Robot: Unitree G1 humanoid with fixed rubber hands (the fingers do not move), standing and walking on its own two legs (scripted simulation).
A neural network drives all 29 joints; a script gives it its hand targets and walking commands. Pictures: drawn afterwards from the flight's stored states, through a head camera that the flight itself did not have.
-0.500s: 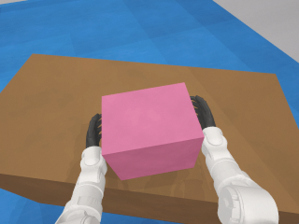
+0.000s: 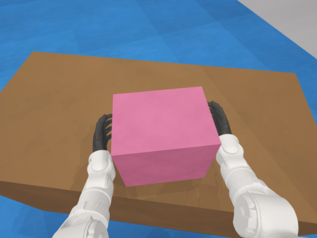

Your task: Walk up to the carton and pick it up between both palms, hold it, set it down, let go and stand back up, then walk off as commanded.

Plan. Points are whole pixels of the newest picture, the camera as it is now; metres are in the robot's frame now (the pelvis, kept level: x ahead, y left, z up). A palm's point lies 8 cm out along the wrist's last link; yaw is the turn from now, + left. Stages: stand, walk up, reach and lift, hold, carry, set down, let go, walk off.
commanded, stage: set down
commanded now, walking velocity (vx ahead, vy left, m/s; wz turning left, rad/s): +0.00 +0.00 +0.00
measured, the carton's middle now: (161, 139) +0.39 +0.04 -0.01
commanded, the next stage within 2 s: none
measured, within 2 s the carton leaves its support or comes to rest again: neither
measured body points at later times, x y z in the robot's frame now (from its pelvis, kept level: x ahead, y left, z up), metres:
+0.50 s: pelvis -0.01 +0.00 -0.02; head +0.06 -0.01 +0.42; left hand +0.36 +0.23 +0.00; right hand +0.46 -0.15 +0.03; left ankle -0.01 +0.14 -0.74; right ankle +0.01 -0.09 -0.74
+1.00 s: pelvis -0.02 +0.00 -0.02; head +0.04 -0.01 +0.43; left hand +0.30 +0.23 -0.02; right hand +0.37 -0.19 -0.01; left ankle -0.01 +0.14 -0.74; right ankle +0.01 -0.09 -0.74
